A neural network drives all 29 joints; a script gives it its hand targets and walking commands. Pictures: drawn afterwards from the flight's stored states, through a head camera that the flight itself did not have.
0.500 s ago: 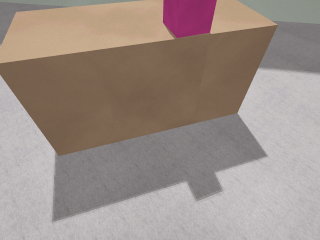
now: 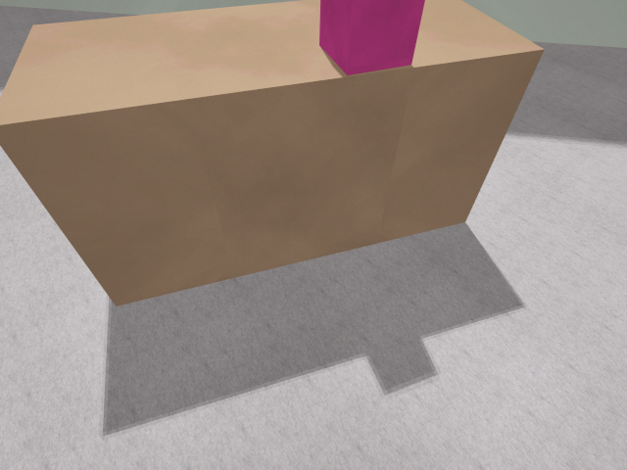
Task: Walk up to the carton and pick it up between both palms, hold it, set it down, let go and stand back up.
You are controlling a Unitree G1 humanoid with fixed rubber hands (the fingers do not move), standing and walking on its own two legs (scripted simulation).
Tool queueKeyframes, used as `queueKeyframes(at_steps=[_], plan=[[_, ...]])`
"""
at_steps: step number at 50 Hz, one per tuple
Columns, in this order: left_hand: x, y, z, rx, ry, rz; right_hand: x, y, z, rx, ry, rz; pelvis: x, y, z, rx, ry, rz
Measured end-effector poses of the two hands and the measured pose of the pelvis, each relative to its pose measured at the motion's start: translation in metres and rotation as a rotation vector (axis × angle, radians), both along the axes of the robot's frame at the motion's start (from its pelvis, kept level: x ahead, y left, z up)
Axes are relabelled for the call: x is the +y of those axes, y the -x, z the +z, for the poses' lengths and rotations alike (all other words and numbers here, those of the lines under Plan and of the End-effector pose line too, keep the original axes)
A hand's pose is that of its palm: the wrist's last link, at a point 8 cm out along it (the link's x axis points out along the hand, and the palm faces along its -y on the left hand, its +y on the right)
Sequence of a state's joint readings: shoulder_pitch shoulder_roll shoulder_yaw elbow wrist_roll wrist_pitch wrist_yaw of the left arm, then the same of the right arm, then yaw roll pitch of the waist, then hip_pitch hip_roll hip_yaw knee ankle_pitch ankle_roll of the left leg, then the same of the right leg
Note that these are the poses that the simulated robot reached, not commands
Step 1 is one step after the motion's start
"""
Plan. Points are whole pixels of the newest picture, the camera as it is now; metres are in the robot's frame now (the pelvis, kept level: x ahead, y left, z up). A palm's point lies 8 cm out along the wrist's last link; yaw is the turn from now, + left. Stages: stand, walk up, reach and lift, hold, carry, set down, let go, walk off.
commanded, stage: stand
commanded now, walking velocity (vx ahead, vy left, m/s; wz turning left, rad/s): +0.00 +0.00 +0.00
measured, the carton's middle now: (369, 7) +1.20 -0.15 +0.12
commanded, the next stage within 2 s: walk up in 0.02 s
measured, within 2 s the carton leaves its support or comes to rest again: neither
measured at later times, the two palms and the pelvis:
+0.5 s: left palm out of the picture +0.12 +0.20 -0.13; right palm out of the picture -0.07 -0.29 -0.14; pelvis +0.05 -0.06 -0.01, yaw +2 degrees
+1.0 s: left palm out of the picture +0.16 +0.12 -0.18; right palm (539, 350) +0.33 -0.37 -0.12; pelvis +0.21 -0.13 -0.03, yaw +13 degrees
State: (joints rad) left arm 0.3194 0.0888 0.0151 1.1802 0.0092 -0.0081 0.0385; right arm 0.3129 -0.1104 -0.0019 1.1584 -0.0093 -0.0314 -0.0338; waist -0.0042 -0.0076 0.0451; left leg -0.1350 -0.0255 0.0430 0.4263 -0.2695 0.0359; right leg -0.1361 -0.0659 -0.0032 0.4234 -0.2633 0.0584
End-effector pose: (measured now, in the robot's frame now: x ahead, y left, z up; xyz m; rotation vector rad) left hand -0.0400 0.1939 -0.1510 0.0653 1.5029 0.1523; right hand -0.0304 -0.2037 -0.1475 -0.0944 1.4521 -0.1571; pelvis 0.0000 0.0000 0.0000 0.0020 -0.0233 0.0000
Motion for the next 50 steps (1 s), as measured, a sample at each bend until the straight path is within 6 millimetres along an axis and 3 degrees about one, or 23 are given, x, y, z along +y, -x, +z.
queueKeyframes(at_steps=[11, 15, 18, 22, 26, 28, 30, 34, 38, 42, 44, 46, 50], plan=[[0.003, 0.001, 0.001, 0.004, -0.012, 0.004, 0.005, 0.002, -0.001, 0.005, -0.013, 0.001, 0.000, 0.000, 0.000, 0.000, -0.003, -0.004], [0.011, -0.013, 0.001, -0.040, -0.030, -0.025, -0.009, 0.009, 0.001, -0.014, 0.025, -0.019, -0.006, -0.005, -0.002, 0.003, 0.000, 0.000], [0.015, -0.046, 0.004, -0.117, -0.053, -0.058, -0.029, 0.028, 0.007, 0.019, 0.067, -0.053, -0.018, -0.013, -0.002, -0.005, 0.004, 0.008], [0.013, -0.110, 0.012, -0.274, -0.086, -0.075, -0.060, 0.047, 0.013, 0.093, 0.099, -0.073, -0.039, -0.029, -0.004, -0.020, -0.004, 0.022], [-0.003, -0.168, 0.018, -0.394, -0.121, -0.090, -0.099, 0.034, 0.005, 0.114, 0.105, -0.060, -0.066, -0.052, -0.014, -0.044, -0.005, 0.032], [-0.011, -0.185, 0.012, -0.440, -0.149, -0.072, -0.123, 0.012, -0.008, 0.104, 0.105, -0.023, -0.083, -0.068, -0.027, -0.050, -0.001, 0.047], [-0.019, -0.185, 0.002, -0.449, -0.171, -0.028, -0.144, -0.024, -0.020, 0.069, 0.112, 0.035, -0.096, -0.079, -0.039, -0.062, 0.014, 0.075], [-0.037, -0.156, -0.011, -0.344, -0.166, 0.075, -0.168, -0.132, -0.017, -0.121, 0.132, 0.146, -0.111, -0.102, -0.038, -0.080, 0.024, 0.124], [-0.056, -0.130, -0.015, -0.247, -0.138, 0.142, -0.167, -0.235, 0.007, -0.306, 0.135, 0.245, -0.118, -0.129, -0.030, -0.075, 0.034, 0.169], [-0.070, -0.121, -0.020, -0.180, -0.113, 0.185, -0.151, -0.314, 0.026, -0.422, 0.126, 0.336, -0.122, -0.156, -0.027, -0.057, 0.038, 0.214], [-0.072, -0.125, -0.028, -0.156, -0.100, 0.190, -0.145, -0.344, 0.027, -0.473, 0.131, 0.374, -0.121, -0.170, -0.033, -0.050, 0.025, 0.230], [-0.074, -0.137, -0.034, -0.136, -0.084, 0.176, -0.145, -0.362, 0.024, -0.499, 0.144, 0.382, -0.120, -0.184, -0.039, -0.049, 0.002, 0.227], [-0.069, -0.199, -0.025, -0.186, -0.094, 0.131, -0.166, -0.364, 0.023, -0.434, 0.177, 0.343, -0.130, -0.215, -0.034, -0.048, -0.016, 0.227]])
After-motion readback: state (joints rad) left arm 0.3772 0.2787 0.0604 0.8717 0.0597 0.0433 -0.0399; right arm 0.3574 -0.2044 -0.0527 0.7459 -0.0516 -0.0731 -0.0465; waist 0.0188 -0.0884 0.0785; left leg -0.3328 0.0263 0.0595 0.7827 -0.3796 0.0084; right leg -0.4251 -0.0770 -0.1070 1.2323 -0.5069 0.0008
